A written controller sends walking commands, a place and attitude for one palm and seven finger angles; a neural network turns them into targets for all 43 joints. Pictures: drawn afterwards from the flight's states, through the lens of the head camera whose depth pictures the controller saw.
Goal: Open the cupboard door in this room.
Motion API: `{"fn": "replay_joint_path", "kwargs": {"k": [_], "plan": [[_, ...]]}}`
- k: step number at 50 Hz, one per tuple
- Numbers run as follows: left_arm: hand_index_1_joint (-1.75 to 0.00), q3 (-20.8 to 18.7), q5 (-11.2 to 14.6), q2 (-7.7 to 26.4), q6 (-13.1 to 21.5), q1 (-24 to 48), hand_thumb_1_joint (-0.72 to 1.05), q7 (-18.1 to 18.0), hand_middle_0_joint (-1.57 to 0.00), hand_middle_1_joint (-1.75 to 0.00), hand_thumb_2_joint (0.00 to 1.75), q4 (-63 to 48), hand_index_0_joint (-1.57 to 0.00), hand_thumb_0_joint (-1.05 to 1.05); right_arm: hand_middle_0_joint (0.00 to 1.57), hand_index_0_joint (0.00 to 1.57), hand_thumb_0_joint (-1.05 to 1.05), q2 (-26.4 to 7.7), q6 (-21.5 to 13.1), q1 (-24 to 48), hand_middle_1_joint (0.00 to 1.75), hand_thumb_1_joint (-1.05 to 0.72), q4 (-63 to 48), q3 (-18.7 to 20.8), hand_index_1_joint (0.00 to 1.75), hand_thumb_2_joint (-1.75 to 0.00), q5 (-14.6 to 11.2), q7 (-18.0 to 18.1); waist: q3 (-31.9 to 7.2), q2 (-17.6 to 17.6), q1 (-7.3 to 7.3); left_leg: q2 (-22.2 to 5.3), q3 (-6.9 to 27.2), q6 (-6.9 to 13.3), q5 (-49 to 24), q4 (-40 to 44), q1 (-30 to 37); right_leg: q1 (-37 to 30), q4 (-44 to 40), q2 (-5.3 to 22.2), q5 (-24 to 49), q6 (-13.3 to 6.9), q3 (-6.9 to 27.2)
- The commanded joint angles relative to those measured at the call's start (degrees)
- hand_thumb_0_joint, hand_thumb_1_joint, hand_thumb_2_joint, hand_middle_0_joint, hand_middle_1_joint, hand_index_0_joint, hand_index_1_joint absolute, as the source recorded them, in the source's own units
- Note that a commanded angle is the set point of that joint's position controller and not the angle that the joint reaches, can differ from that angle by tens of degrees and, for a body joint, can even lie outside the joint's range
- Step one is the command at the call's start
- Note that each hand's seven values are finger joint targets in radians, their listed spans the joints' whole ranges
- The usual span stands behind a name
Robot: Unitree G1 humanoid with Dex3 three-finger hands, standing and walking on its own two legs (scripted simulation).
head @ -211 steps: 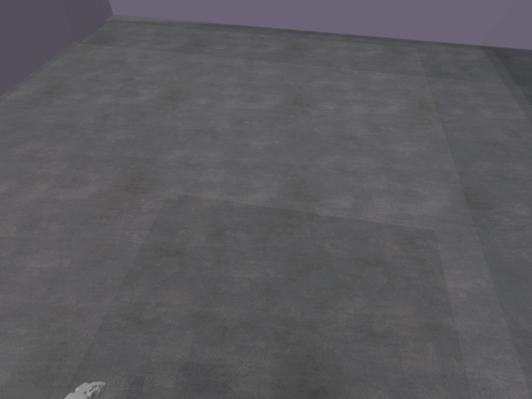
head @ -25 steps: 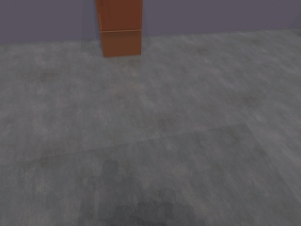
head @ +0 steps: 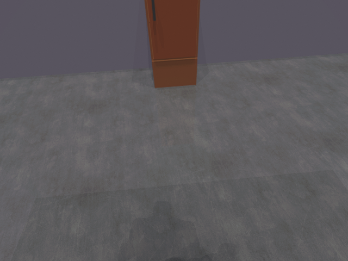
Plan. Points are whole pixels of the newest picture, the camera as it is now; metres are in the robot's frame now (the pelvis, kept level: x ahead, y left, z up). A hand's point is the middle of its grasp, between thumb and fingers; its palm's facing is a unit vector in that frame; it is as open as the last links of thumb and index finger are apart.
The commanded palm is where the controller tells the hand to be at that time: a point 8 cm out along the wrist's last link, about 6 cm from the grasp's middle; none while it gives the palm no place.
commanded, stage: turn or walk to find it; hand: left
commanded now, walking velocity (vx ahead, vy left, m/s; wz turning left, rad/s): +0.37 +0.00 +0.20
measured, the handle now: (153, 8) +1.81 +0.26 -0.02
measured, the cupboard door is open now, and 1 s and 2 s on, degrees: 0 0 0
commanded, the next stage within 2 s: stand and wait in 0.90 s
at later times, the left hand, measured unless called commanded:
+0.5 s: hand out of the picture +0.12 +0.25 -0.19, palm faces +0.14 -0.98 -0.16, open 7.4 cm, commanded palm none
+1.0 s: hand (124, 153) +0.52 +0.23 -0.16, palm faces +0.08 -0.98 -0.20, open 7.4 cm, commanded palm none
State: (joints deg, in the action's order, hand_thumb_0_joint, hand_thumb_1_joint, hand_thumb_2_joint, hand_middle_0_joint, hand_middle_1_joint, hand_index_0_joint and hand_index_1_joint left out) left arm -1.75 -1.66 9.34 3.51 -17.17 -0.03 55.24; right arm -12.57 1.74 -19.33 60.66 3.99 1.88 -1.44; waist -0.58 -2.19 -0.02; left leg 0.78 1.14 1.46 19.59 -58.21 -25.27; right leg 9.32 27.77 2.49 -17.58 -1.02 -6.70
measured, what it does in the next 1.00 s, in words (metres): walks ahead: left foot, then right foot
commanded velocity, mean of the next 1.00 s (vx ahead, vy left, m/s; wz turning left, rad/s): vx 0.33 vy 0.00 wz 0.05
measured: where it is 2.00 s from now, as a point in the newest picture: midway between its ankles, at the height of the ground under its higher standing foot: (171, 213)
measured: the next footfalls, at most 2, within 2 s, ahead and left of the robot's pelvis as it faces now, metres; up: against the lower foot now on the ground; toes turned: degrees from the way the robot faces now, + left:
left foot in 0.34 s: +0.28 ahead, +0.17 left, +0.00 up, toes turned +13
right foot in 0.88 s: +0.56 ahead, -0.04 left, +0.00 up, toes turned -2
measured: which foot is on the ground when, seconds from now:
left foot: up 0.00-0.32, down 0.34-0.88, up 0.90-1.00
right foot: down 0.00-0.34, up 0.36-0.86, down 0.88-1.00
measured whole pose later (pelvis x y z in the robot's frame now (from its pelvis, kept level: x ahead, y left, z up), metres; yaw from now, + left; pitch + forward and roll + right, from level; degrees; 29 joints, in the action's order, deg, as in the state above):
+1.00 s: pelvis +0.43 +0.05 -0.01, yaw +5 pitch -2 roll +1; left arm -1.9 -1.1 8.4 4.3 -7.7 0.3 56.6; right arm -9.2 -0.9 -22.7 65.9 2.7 0.9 0.0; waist 4.7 -2.0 -2.1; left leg -3.3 -2.7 0.7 21.9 -67.1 -19.6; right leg 16.9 32.2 3.2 -13.4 -2.4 -9.7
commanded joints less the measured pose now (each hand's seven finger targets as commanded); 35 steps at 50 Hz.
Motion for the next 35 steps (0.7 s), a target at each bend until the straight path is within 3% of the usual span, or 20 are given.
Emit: {"fn": "replay_joint_path", "kwargs": {"k": [1,3,7,12,13,14,15,16,17,18,19,20,21,23,25,27,31,35], "plan": [[-0.30,-1.0,0.3,6.0,1.3,-5.4,0.90,-0.7,-0.20,-0.30,0.90,1.5,-0.20,0.00,0.20,0.20,0.00,-1.4,-1.9,3.6,0.30,-0.90,-4.7,0.8,0.30,-0.90,0.1,-0.7,9.4,8.9,-0.10,-5.1,-0.5,-1.8,-10.0,-6.6,-14.6,-1.4,-21.0,13.8,-2.3,-1.5,9.6],[-0.30,-0.5,0.2,5.1,1.7,-8.4,0.90,-0.9,-0.20,-0.30,0.90,3.5,-0.20,0.00,0.20,0.20,0.00,-1.0,-1.8,5.1,0.30,-0.90,-4.9,0.7,0.30,-0.90,-0.1,-0.8,9.8,10.7,0.30,-5.7,-1.6,-2.2,-12.0,-4.9,-15.5,-2.7,-20.9,13.1,3.8,-1.9,6.7],[-0.30,-0.5,0.0,5.5,2.2,-12.2,0.90,-1.4,-0.20,-0.30,0.90,6.5,-0.20,0.00,0.20,0.20,0.00,0.1,-2.3,11.3,0.30,-0.90,-6.6,0.0,0.30,-0.90,-0.3,-1.2,9.7,8.7,1.55,-6.8,-4.3,-2.3,-12.0,3.6,-17.2,-8.0,-19.2,14.1,15.0,-4.1,4.5],[-0.30,-0.8,0.0,6.7,1.4,-14.3,0.90,-1.6,-0.20,-0.30,0.90,9.3,-0.20,0.00,0.20,0.20,0.00,1.2,-3.5,17.2,0.30,-0.90,-7.7,-1.0,0.30,-0.90,-0.8,-1.5,10.2,10.7,2.83,-5.1,-8.7,-0.1,-9.6,18.3,-6.4,-8.2,-15.8,14.7,25.9,-4.1,1.7],[-0.30,-1.1,0.0,7.3,1.3,-14.0,0.90,-1.6,-0.20,-0.30,0.90,9.6,-0.20,0.00,0.20,0.20,0.00,0.8,-3.8,15.7,0.30,-0.90,-7.3,-0.8,0.30,-0.90,-0.8,-1.3,8.9,11.0,1.99,-4.1,-9.6,0.5,-7.9,19.7,-3.2,-9.1,-12.9,14.8,30.4,-4.1,0.9],[-0.30,-1.3,0.0,7.9,1.2,-13.0,0.90,-1.6,-0.20,-0.30,0.90,9.8,-0.20,0.00,0.20,0.20,0.00,-0.5,-4.1,11.6,0.30,-0.90,-6.0,-0.5,0.30,-0.90,-0.7,-0.8,6.5,10.5,-0.36,-2.9,-10.1,1.3,-6.4,22.1,3.2,-8.6,-6.7,14.8,36.3,-3.7,0.0],[-0.30,-1.4,0.2,8.2,1.0,-12.2,0.90,-1.6,-0.20,-0.30,0.90,9.7,-0.20,0.00,0.20,0.20,0.00,-1.9,-4.5,3.6,0.30,-0.90,-3.4,0.0,0.30,-0.90,-0.3,-0.1,1.7,8.5,-4.04,-0.9,-11.1,2.0,-9.0,26.3,14.7,-5.8,3.8,12.9,39.5,-2.4,-2.5],[-0.30,-1.4,0.6,6.8,1.0,-12.8,0.90,-1.3,-0.20,-0.30,0.90,9.2,-0.20,0.00,0.20,0.20,0.00,-6.3,-4.8,-6.6,0.30,-0.90,-0.6,1.0,0.30,-0.90,0.1,0.8,-7.0,2.1,-7.82,-5.9,-5.6,3.2,-11.2,28.3,30.6,1.3,18.2,10.1,29.7,-0.4,-4.0],[-0.30,-1.0,1.3,3.0,0.8,-16.4,0.90,-0.6,-0.20,-0.30,0.90,8.2,-0.20,0.00,0.20,0.20,0.00,-13.2,-5.1,-12.3,0.30,-0.90,1.1,2.7,0.30,-0.90,0.3,1.6,-14.1,-12.9,-7.77,-21.9,18.3,8.5,-13.1,32.4,44.3,18.1,36.8,1.3,-5.8,1.9,-4.4],[-0.30,-0.6,1.2,3.2,0.7,-12.5,0.90,-0.7,-0.20,-0.30,0.90,6.2,-0.20,0.00,0.20,0.20,0.00,-14.6,-4.8,-13.2,0.30,-0.90,1.6,3.0,0.30,-0.90,-0.9,2.1,-15.0,-11.2,-8.23,-26.8,25.4,11.0,-12.3,38.8,44.3,24.3,46.2,0.0,-15.3,0.8,2.8],[-0.30,-0.6,1.5,3.4,0.4,-8.1,0.90,-0.7,-0.20,-0.30,0.90,5.4,-0.20,0.00,0.20,0.20,0.00,-13.0,-4.8,-8.1,0.30,-0.90,0.2,2.8,0.30,-0.90,-1.5,2.6,-11.4,-6.9,-6.91,-27.2,23.6,10.7,-7.8,41.0,36.7,26.8,51.2,3.3,-11.0,0.5,5.2],[-0.30,-1.1,1.0,3.2,0.3,-4.1,0.90,-0.3,-0.20,-0.30,0.90,5.4,-0.20,0.00,0.20,0.20,0.00,-9.1,-5.1,-2.7,0.30,-0.90,-1.1,2.1,0.30,-0.90,-1.1,2.5,-3.1,-3.3,-5.63,-25.2,18.5,10.0,-4.5,42.9,26.9,28.0,51.0,5.9,-6.4,0.8,5.8],[-0.30,-1.4,0.3,2.7,0.0,-3.2,0.90,0.1,-0.20,-0.30,0.90,5.7,-0.20,0.00,0.20,0.20,0.00,-5.5,-5.6,-0.1,0.30,-0.90,-1.5,1.0,0.30,-0.90,-0.8,2.3,2.2,-1.2,-3.68,-22.1,13.8,8.3,-5.4,44.6,18.6,25.6,48.1,7.2,-3.2,1.0,6.1],[-0.30,-1.3,-0.3,0.7,-1.3,-6.6,0.90,0.4,-0.20,-0.30,0.90,6.8,-0.20,0.00,0.20,0.20,0.00,-2.6,-6.4,2.6,0.30,-0.90,-1.8,-0.1,0.30,-0.90,-0.8,2.4,3.6,-2.7,-0.26,-18.6,6.6,7.0,-5.8,46.9,10.7,19.9,42.5,7.7,-1.8,1.6,5.4],[-0.30,-1.5,-0.5,0.1,-2.2,-8.1,0.90,0.5,-0.20,-0.30,0.90,6.6,-0.20,0.00,0.20,0.20,0.00,-1.6,-6.7,3.4,0.30,-0.90,-2.3,0.3,0.30,-0.90,-0.6,2.4,3.5,-2.6,1.38,-16.8,3.5,7.3,-4.8,48.6,8.5,18.9,38.9,7.5,1.2,2.2,4.5],[-0.30,-1.7,-0.5,0.4,-2.8,-5.5,0.90,0.8,-0.20,-0.30,0.90,5.0,-0.20,0.00,0.20,0.20,0.00,-2.2,-6.7,3.2,0.30,-0.90,-2.7,0.3,0.30,-0.90,-0.8,2.3,6.0,-2.4,1.60,-16.1,2.1,7.8,-3.7,50.7,7.7,21.0,35.4,7.8,4.6,3.0,4.2],[-0.30,-2.1,-0.3,2.4,-3.0,2.6,0.90,1.4,-0.20,-0.30,0.90,1.2,-0.20,0.00,0.20,0.20,0.00,-3.6,-6.9,0.7,0.30,-0.90,-2.2,0.5,0.30,-0.90,-0.9,2.3,7.4,-1.5,0.75,-15.9,1.7,8.6,-6.7,51.7,14.2,25.6,26.3,7.7,8.9,3.9,4.1],[-0.30,-2.0,-0.2,3.2,-2.5,11.9,0.90,1.6,-0.20,-0.30,0.90,-2.1,-0.20,0.00,0.20,0.20,0.00,-3.9,-6.8,-4.0,0.30,-0.90,-0.5,0.5,0.30,-0.90,-0.7,2.4,8.4,-1.2,-1.90,-16.4,1.3,8.8,-15.6,49.5,22.2,27.8,17.2,6.4,8.6,3.6,2.9]]}}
